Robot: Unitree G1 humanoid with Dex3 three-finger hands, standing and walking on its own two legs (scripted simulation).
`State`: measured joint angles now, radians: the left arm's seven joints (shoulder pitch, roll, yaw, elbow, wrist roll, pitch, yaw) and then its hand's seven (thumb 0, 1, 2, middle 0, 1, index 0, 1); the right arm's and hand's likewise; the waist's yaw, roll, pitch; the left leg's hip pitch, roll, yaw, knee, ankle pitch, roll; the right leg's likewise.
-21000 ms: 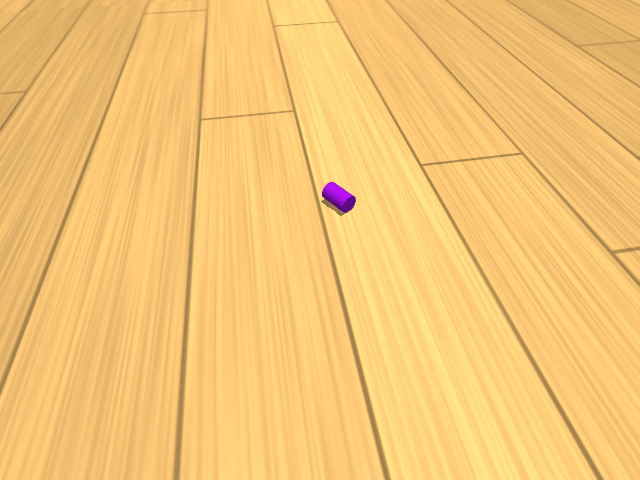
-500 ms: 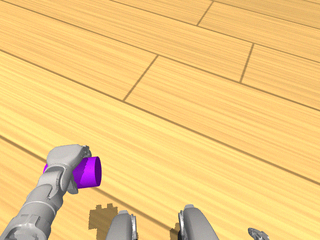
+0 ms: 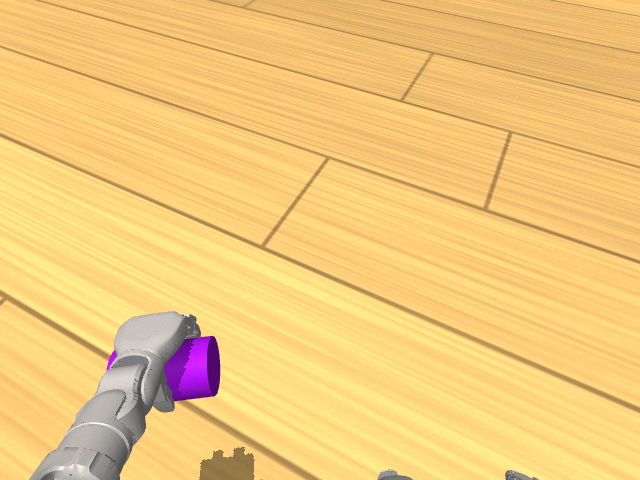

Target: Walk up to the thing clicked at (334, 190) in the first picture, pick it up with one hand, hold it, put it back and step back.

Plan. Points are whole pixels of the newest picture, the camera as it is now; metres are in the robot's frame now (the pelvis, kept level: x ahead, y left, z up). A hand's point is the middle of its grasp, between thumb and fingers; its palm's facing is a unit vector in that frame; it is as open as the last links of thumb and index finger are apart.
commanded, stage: hold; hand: left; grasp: from above
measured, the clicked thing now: (167, 370) +0.32 +0.23 -0.12
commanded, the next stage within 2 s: crouch in 1.98 s
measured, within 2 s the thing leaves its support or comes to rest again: neither
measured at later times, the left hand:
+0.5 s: hand (152, 350) +0.32 +0.22 -0.04, palm faces -0.48 -0.04 -0.87, open 10.8 cm
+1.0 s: hand (149, 358) +0.30 +0.21 -0.02, palm faces -0.48 -0.04 -0.87, open 10.8 cm
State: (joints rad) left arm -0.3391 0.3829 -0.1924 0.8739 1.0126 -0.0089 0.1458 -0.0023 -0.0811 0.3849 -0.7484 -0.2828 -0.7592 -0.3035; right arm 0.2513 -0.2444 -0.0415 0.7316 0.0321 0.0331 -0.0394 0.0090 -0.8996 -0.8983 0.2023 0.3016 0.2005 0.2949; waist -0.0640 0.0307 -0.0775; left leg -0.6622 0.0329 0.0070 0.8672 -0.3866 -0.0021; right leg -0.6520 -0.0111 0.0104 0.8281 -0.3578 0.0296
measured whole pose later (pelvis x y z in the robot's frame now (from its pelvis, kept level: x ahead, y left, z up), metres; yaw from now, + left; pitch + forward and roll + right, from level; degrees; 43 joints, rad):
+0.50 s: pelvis +0.02 +0.00 +0.03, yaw +0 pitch +5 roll +0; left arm -0.30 0.39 -0.22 0.80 1.01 -0.03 0.06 0.00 -0.05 0.34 -0.75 -0.27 -0.76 -0.29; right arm 0.24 -0.25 -0.05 0.71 0.05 0.06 -0.04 0.01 -0.90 -0.90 0.20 0.30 0.20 0.29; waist -0.04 0.03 -0.05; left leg -0.43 0.03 0.03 0.66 -0.32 0.00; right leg -0.43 -0.02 0.02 0.63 -0.30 0.03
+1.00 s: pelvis +0.01 +0.00 +0.04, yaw -1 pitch +2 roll +0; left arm -0.26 0.39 -0.22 0.74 1.00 -0.04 0.00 0.00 -0.06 0.36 -0.74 -0.28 -0.75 -0.30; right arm 0.21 -0.26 -0.04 0.70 0.05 0.07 -0.05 0.01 -0.90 -0.90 0.20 0.30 0.20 0.29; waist -0.02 0.05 -0.02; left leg -0.33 0.03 0.03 0.56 -0.27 -0.01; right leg -0.33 -0.02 0.03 0.54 -0.25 0.03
